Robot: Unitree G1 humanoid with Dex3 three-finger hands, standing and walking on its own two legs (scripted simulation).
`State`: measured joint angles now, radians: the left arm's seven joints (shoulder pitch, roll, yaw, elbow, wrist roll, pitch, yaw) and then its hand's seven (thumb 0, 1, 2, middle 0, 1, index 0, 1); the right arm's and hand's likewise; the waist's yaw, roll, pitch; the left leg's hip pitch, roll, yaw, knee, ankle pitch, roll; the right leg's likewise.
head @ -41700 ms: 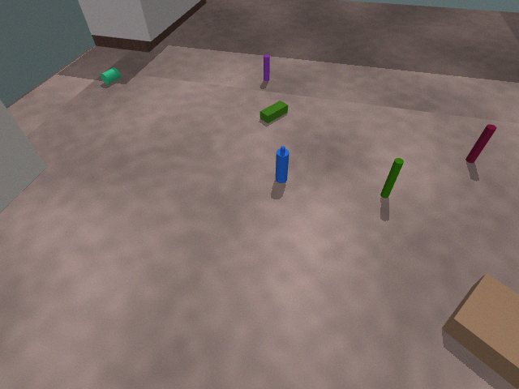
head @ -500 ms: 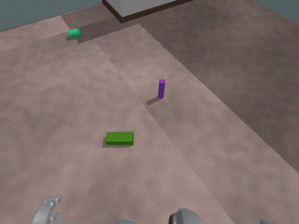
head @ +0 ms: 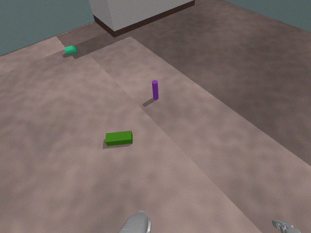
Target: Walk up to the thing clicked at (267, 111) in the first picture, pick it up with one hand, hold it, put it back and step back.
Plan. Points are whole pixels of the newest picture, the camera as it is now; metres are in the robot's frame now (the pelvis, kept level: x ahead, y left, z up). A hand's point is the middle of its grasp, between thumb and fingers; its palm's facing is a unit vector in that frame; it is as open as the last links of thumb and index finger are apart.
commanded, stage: step back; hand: left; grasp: from above
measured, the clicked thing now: (119, 138) +0.82 +0.37 -0.73
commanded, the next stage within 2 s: stand in 1.78 s
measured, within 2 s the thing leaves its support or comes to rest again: neither
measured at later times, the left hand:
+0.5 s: hand out of the picture -0.08 +0.27 -0.14, palm faces +0.09 -0.92 -0.39, open 7.4 cm
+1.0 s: hand out of the picture -0.25 +0.26 -0.13, palm faces +0.13 -0.90 -0.41, open 7.4 cm
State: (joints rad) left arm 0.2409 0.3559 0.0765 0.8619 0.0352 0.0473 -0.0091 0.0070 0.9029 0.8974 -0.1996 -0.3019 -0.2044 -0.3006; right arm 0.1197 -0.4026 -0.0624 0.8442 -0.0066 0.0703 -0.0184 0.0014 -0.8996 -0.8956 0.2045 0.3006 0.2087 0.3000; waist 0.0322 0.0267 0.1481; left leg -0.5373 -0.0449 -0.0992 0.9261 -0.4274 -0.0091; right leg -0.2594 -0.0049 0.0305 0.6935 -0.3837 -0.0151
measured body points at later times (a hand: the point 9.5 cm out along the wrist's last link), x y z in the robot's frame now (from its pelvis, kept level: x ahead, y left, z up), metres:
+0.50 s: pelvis -0.17 -0.01 +0.01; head -0.12 +0.00 +0.45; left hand -0.09 +0.31 -0.11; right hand -0.04 -0.31 -0.11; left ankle -0.12 +0.11 -0.72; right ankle -0.20 -0.14 -0.66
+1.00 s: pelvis -0.27 -0.03 +0.01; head -0.25 -0.04 +0.46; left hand -0.26 +0.30 -0.10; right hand -0.18 -0.33 -0.12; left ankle -0.27 +0.10 -0.72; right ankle -0.25 -0.14 -0.70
